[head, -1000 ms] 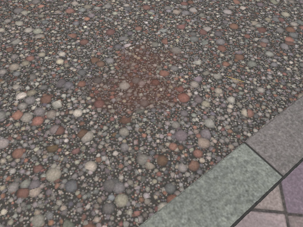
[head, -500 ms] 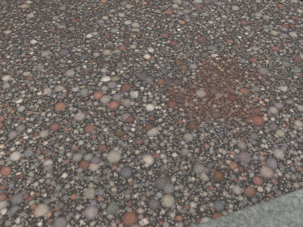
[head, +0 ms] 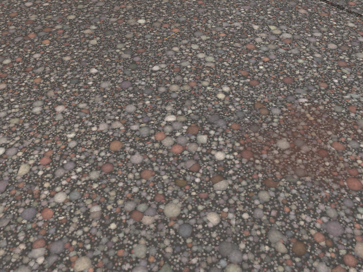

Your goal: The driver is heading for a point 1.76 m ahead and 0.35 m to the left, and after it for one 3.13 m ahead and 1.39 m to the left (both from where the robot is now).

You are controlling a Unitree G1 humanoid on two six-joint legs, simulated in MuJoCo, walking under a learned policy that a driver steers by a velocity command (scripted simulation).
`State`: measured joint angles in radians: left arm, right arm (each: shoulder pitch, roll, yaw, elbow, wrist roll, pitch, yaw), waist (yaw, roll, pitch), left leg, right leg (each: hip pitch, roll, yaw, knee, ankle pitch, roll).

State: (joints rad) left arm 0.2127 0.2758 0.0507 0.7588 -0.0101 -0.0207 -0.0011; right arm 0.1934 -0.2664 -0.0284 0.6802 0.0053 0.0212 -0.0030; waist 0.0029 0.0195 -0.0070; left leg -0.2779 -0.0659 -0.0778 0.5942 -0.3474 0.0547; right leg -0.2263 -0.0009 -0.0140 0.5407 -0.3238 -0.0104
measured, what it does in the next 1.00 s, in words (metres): goes down: left foot, then right foot 0.04 m lower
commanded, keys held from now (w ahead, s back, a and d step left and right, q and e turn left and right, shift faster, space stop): w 1.00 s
